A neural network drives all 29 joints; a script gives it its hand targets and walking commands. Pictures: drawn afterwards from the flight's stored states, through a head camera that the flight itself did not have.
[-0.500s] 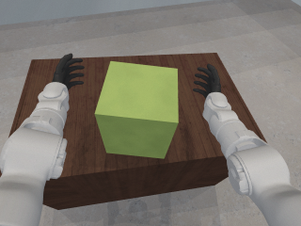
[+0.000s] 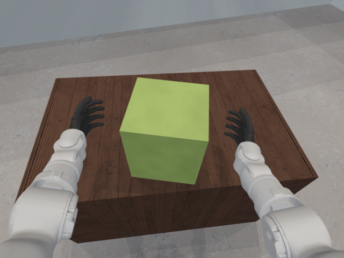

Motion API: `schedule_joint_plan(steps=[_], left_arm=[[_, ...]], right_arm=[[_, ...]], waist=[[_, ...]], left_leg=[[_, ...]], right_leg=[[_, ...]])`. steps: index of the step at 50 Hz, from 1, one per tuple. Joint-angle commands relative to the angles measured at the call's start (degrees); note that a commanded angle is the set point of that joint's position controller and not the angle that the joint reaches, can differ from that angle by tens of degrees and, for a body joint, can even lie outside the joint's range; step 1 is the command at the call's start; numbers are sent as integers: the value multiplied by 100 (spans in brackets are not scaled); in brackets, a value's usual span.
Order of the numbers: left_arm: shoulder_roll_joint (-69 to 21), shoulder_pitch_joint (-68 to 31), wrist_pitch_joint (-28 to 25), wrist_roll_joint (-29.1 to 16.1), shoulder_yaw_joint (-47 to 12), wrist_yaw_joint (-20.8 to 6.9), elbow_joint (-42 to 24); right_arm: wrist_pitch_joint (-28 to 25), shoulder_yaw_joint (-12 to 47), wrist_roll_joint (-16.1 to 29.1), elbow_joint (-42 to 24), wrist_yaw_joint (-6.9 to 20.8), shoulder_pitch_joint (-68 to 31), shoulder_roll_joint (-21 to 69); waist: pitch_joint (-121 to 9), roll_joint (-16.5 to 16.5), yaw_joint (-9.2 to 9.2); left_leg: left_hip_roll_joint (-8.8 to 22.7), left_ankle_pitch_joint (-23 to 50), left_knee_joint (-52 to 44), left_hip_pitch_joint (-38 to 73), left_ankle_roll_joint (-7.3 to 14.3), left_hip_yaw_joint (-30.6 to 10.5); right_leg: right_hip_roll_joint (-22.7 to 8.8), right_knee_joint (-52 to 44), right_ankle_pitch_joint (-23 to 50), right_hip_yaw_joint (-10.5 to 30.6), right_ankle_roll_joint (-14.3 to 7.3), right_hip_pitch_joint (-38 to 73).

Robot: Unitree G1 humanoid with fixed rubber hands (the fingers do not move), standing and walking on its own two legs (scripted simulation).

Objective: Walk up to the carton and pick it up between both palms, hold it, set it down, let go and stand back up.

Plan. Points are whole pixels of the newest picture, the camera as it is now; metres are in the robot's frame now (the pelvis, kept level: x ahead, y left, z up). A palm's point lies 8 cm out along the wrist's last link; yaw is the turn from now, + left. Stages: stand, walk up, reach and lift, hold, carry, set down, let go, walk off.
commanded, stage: set down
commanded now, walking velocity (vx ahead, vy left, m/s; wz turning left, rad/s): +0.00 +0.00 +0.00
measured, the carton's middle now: (167, 133) +0.48 -0.01 -0.05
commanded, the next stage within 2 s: none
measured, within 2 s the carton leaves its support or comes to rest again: neither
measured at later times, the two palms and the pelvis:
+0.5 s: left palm (77, 162) +0.36 +0.23 +0.01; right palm (240, 171) +0.32 -0.18 -0.01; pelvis -0.01 +0.00 +0.00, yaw +0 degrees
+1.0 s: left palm (67, 199) +0.28 +0.24 -0.02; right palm (242, 200) +0.25 -0.17 -0.03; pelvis -0.01 +0.00 +0.00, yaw +1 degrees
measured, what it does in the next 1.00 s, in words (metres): stands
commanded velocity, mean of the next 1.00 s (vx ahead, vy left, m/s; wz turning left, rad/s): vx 0.00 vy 0.00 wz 0.00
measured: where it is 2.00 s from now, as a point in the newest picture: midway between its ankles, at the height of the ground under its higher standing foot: outside the picture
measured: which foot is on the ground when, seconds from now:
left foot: down 0.00-1.00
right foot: down 0.00-1.00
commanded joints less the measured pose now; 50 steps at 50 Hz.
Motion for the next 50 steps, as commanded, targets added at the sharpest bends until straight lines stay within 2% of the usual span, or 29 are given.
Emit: schedule_joint_plan(steps=[1,2,4,5,6,8,10,13,14,15,18,23,24,25,27,28,29,31,33,35,37,38,40,41,43,45,46,48,50], left_arm=[[801,-2270,-375,-57,107,-10,-1007],[902,-2702,-371,-164,61,24,-1049],[810,-2227,-415,-138,96,9,-1171],[840,-2135,-429,-193,27,8,-1131],[865,-2331,-448,-130,50,-2,-1232],[750,-1872,-438,-124,76,-9,-1314],[796,-1689,-476,-56,133,-32,-1301],[702,-1193,-498,-58,147,-69,-1490],[931,-1881,-527,-46,224,-40,-1563],[849,-1462,-532,-60,195,-30,-1616],[703,-682,-622,73,226,-74,-2053],[732,-577,-610,22,325,-101,-2156],[708,-544,-629,-7,332,-91,-2328],[572,-503,-653,49,189,-69,-2431],[773,-249,-669,-7,338,-135,-2386],[469,488,-674,141,280,-154,-2419],[733,-131,-682,73,378,-182,-2598],[661,341,-712,90,415,-175,-2655],[731,-24,-704,78,353,-185,-2674],[585,721,-735,108,400,-212,-2825],[611,958,-833,159,473,-218,-3066],[625,794,-810,192,414,-239,-2908],[451,1646,-849,201,455,-254,-3215],[548,1371,-778,225,536,-277,-3123],[556,1717,-862,257,582,-304,-3270],[638,1781,-960,208,495,-286,-3525],[690,1438,-956,126,486,-268,-3636],[838,1407,-1022,4,415,-242,-3538],[720,1805,-1137,-8,345,-245,-3850]], right_arm=[[-397,-39,-54,-1129,-8,-1962,-592],[-380,-209,-147,-1248,-22,-2384,-714],[-433,-152,-141,-1301,13,-1884,-630],[-407,-145,-161,-1274,-9,-1803,-551],[-431,-175,-167,-1279,6,-1895,-618],[-503,-90,-142,-1376,-9,-1503,-533],[-584,-44,-149,-1279,-9,-1420,-531],[-742,-35,-203,-1360,-46,-929,-415],[-759,-153,-264,-1516,-37,-1630,-515],[-797,-124,-295,-1531,-48,-1201,-424],[-1023,-3,-240,-1507,-17,-347,-329],[-1156,-45,-304,-1700,-42,-373,-325],[-1205,-88,-309,-1823,-21,-348,-316],[-1217,-94,-350,-1738,-37,-225,-369],[-1271,-42,-331,-1951,-29,-51,-269],[-1335,86,-306,-1823,-32,604,-185],[-1313,-52,-406,-1940,-43,98,-197],[-1390,36,-417,-2008,-41,456,-150],[-1399,-68,-463,-1887,-44,130,-186],[-1497,48,-418,-1957,-35,820,-112],[-1585,93,-411,-1992,-24,1018,2],[-1572,31,-437,-1919,-33,912,-105],[-1704,155,-384,-1946,-6,1718,67],[-1672,55,-488,-1986,-38,1254,-58],[-1782,67,-546,-2271,-45,1549,55],[-1851,59,-556,-2435,-16,1687,114],[-1810,-98,-632,-2409,-41,1520,51],[-1756,-184,-672,-2537,15,1416,49],[-1777,-93,-710,-2621,30,1961,182]], waist=[[-2606,486,60],[-2643,533,-81],[-2741,510,-1],[-2496,475,-78],[-2574,610,77],[-2562,416,22],[-2411,500,124],[-2309,462,68],[-2580,648,202],[-2330,452,70],[-2369,619,128],[-2045,522,295],[-2184,574,272],[-2168,577,75],[-2063,427,224],[-1754,405,165],[-1830,403,266],[-1790,326,342],[-1590,563,291],[-1458,371,304],[-1511,462,401],[-1408,497,304],[-1234,423,392],[-1146,417,394],[-890,244,434],[-912,390,481],[-927,393,339],[-807,445,272],[-990,437,313]], left_leg=[[-184,1915,62,1824,-300,132],[-180,1767,56,1749,-296,114],[-164,1748,145,1869,-299,117],[-131,1572,107,1873,-268,68],[-124,1515,104,1785,-293,67],[-133,1700,133,1893,-245,49],[-129,1580,171,1790,-268,64],[-152,1778,184,1808,-289,95],[-141,1602,244,1587,-284,121],[-140,1634,181,1631,-275,61],[-126,2263,312,2136,-387,39],[-126,1820,231,1805,-338,21],[-140,1803,259,1851,-351,35],[-112,1818,227,2018,-378,-28],[-148,1865,304,1870,-314,90],[-148,1938,212,2133,-313,-10],[-140,1733,183,1922,-320,40],[-140,1846,204,1925,-314,44],[-140,1694,167,1809,-363,46],[-122,1735,124,2046,-341,0],[-159,1866,156,2080,-340,56],[-134,1791,157,1994,-328,18],[-120,1990,108,2224,-343,-5],[-150,1824,78,2024,-347,-18],[-181,1669,32,1903,-298,30],[-169,1489,1,1949,-331,2],[-188,1298,-54,1933,-298,3],[-150,739,-43,1788,-302,-86],[-101,627,-139,1977,-272,-135]], right_leg=[[176,-51,1132,-157,-163,756],[207,19,1010,-210,-164,548],[193,55,844,-211,-181,504],[190,14,709,-198,-196,403],[192,69,587,-180,-227,441],[186,86,812,-197,-190,529],[150,99,654,-157,-229,593],[156,72,899,-130,-217,807],[168,240,662,-85,-231,655],[179,218,767,-136,-204,682],[196,205,1138,-151,-229,772],[210,240,682,-83,-216,857],[193,215,649,-101,-211,894],[228,230,749,-133,-229,783],[185,222,779,-61,-212,934],[180,173,881,-66,-237,975],[171,178,604,-63,-223,930],[176,191,723,-31,-193,1103],[153,180,503,-8,-231,952],[175,141,571,-2,-228,1033],[135,134,661,31,-242,1119],[138,164,640,15,-238,1135],[162,104,693,42,-273,1256],[165,100,544,15,-269,1257],[120,84,479,45,-214,1331],[89,100,264,106,-237,1272],[85,55,133,85,-221,1154],[24,130,-305,127,-229,914],[20,157,-195,154,-218,1115]])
